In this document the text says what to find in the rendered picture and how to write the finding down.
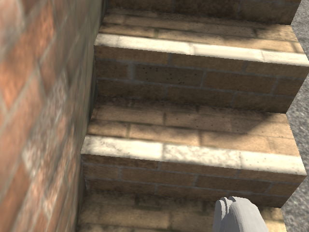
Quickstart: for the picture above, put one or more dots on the robot right thigh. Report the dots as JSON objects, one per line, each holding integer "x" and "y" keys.
{"x": 237, "y": 214}

